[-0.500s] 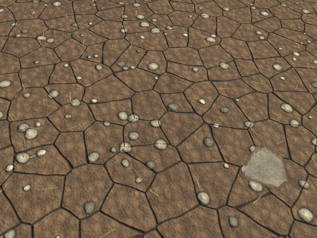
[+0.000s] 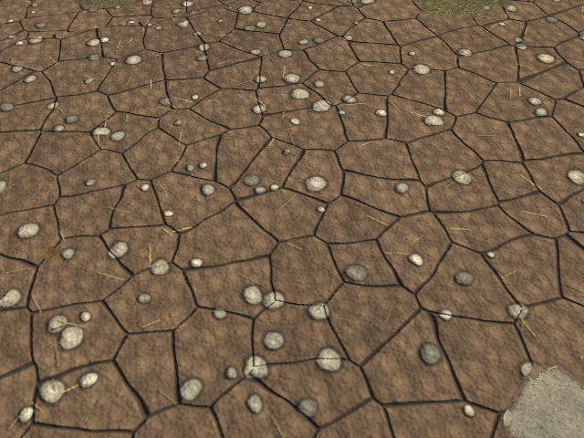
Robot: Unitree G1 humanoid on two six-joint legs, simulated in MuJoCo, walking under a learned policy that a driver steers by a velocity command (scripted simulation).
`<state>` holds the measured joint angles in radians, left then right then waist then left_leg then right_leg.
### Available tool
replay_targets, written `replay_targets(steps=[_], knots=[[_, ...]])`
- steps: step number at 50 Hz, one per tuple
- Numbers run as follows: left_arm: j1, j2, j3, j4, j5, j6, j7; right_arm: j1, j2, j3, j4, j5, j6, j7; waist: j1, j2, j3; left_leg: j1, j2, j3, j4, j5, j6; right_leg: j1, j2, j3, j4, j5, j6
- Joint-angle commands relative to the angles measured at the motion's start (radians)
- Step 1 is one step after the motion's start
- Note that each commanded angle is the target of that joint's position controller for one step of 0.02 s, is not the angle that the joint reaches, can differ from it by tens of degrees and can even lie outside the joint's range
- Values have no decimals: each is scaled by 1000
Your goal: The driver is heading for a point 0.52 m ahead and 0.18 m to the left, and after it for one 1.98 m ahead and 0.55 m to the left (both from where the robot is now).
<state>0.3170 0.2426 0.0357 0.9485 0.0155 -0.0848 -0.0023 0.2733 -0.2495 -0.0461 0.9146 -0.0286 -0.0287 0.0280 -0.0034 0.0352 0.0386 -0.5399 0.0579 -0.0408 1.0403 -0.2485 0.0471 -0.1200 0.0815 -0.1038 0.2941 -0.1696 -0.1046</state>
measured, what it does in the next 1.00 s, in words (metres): walks ahead, turning left: left foot, then right foot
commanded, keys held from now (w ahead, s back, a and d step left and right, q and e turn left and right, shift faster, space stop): w+q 0.58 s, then q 0.42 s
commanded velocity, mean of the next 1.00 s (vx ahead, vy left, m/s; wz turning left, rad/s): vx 0.39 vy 0.00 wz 0.52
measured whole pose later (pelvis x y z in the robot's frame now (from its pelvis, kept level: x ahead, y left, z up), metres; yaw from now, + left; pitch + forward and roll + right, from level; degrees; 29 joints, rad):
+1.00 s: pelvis +0.46 +0.09 -0.01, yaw +34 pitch +0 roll +1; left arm 0.13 0.24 0.01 0.74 0.02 -0.03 0.03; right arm 0.25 -0.32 -0.09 0.81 -0.02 0.05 0.00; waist -0.03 0.04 0.10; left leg -0.44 -0.07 -0.05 1.18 -0.47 -0.01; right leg -0.35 -0.02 -0.08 0.47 -0.11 -0.04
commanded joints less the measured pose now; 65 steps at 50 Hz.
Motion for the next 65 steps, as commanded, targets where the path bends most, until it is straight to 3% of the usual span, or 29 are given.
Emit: replay_targets(steps=[1,7,11,15,16,17,18,19,21,22,24,26,29,33,36,40,41,42,43,44,45,47,55,59,61,62,63,64,65], knots=[[16,97,18,-33,0,-27,3,-5,-44,-12,-43,2,8,10,-11,-79,46,-99,28,-19,-43,122,-15,-23,-288,162,-214,144,-84],[93,98,12,4,-3,-28,15,-207,-14,9,-111,4,0,21,37,-85,65,-101,10,75,-300,296,-10,64,-273,16,-187,315,-38],[154,112,13,38,6,-14,30,-290,-19,14,-155,-4,-3,25,56,-89,71,-106,-19,139,-403,193,36,219,-317,-30,-96,510,-33],[120,160,25,34,13,8,39,-102,-66,-12,-111,-11,-6,13,-39,-132,-58,163,-143,205,-464,1,129,258,-333,-95,273,982,-16],[107,168,27,23,8,14,38,51,-102,-33,-64,-20,-14,7,-109,-110,-140,379,-147,164,-544,37,169,151,-319,-115,492,863,5],[103,127,15,-24,-8,8,29,188,-207,-69,-42,-31,-13,-9,-160,10,-253,672,63,-132,-584,-72,260,-136,-266,-132,828,502,45],[90,84,14,-84,-12,-5,10,140,-274,-89,-65,-4,1,-11,-98,208,-326,872,306,-683,-719,36,402,-508,-27,-30,1159,-349,94],[-16,144,25,-108,4,-16,6,130,-257,-86,-56,21,11,-13,-116,30,-253,827,273,-592,-736,104,383,-616,-93,140,1168,-281,79],[-39,113,18,-116,-7,-31,3,32,-156,-62,-55,21,8,-22,-35,-66,-44,557,201,-374,-782,260,299,-573,-173,138,991,-163,79],[-42,108,20,-122,11,-15,4,0,-131,-53,-56,25,1,-26,0,-66,-12,469,148,-309,-796,327,267,-518,-191,143,923,-160,93],[-8,89,17,-119,34,25,-1,-14,-122,-47,-63,29,-17,-26,33,-38,-30,397,95,-243,-812,403,253,-438,-191,132,853,-151,121],[-38,80,16,-140,35,44,-7,14,-152,-54,-57,31,-30,-24,36,-22,-28,367,65,-216,-827,416,251,-449,-187,112,783,-107,144],[-176,82,16,-195,30,49,-10,74,-165,-58,-51,29,-29,-23,-5,3,9,368,41,-225,-848,366,223,-515,-186,100,635,13,166],[-278,74,5,-238,15,42,-7,140,-173,-59,-45,27,-15,-31,-48,26,-13,435,13,-193,-730,735,157,-485,-125,87,473,111,159],[-323,87,0,-261,5,36,-1,166,-172,-58,-50,18,2,-41,-71,50,-38,494,10,-226,-650,788,128,-444,-75,95,384,110,138],[-117,155,16,-211,8,10,22,59,-199,-67,-94,19,1,-50,44,51,-91,454,-37,-286,-417,783,49,-130,-43,131,131,152,78],[2,199,26,-197,20,-8,33,46,-166,-57,-122,38,-12,-42,92,-15,-181,345,-84,-262,-220,577,18,100,-186,228,106,370,40],[27,270,33,-216,24,-2,37,175,-64,-39,-142,52,-12,-49,25,-242,-314,144,-223,-115,67,-341,-3,348,-520,484,223,963,-48],[16,262,44,-228,-4,24,30,278,-138,-51,-127,44,7,-63,2,-288,-449,77,-226,-67,233,-455,-2,344,-611,688,194,962,-173],[-54,170,24,-255,-10,38,29,234,-177,-61,-94,18,29,-63,-14,-127,-334,57,-164,-80,277,-356,-14,217,-539,589,151,765,-159],[-113,107,5,-263,-10,45,32,153,-175,-63,-105,7,41,-51,-10,-88,-212,45,-140,-57,245,-297,-31,103,-457,447,110,631,-122],[-157,106,0,-262,0,55,41,108,-141,-59,-121,4,69,-26,-27,-160,-112,61,-100,-36,199,-230,-66,-31,-362,291,39,489,-90],[-131,140,20,-229,16,64,27,14,-78,-23,-175,5,106,-2,-17,-194,-117,187,-82,18,-106,-168,-58,-166,-342,161,-24,180,-115],[-128,141,16,-203,11,84,2,18,-58,3,-152,4,98,-15,-18,-200,-101,357,-95,68,-431,-109,-26,-216,-316,197,-10,14,-92],[-85,117,8,-181,3,91,-13,52,-76,11,-128,-8,78,-28,-40,-115,-59,537,-50,7,-719,47,5,-340,-270,190,31,-55,11],[-35,48,-6,-192,4,87,-26,55,-144,7,-142,-28,63,-38,-12,95,-87,565,205,-271,-850,-51,34,-370,-181,113,210,-197,78],[-44,63,0,-201,-13,100,-12,-71,-225,-16,-166,-7,60,-49,8,248,-4,229,311,-323,-880,-81,130,-274,-83,76,292,-331,95],[-80,127,19,-193,-15,115,-10,-129,-178,-8,-177,-15,50,-53,8,158,43,166,249,-238,-869,-86,140,-214,-91,129,431,-291,91],[-70,133,32,-189,-20,121,-12,-157,-161,-3,-177,-12,44,-60,26,157,51,187,216,-180,-849,4,138,-263,-57,117,529,-274,82]])
Keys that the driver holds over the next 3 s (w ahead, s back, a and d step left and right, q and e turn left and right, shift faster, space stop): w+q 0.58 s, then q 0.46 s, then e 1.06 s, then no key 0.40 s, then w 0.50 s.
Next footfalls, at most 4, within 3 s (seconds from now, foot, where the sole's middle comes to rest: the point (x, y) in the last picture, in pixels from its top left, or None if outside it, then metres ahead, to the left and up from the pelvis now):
0.32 left None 0.31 0.13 -0.78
0.82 right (282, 387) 0.62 0.08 -0.78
1.22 left None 0.43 0.22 -0.78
1.60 right None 0.50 0.02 -0.78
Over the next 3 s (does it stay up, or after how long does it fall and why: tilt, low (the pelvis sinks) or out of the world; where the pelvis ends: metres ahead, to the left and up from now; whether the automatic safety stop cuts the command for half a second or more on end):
stays up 0.53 0.15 0.00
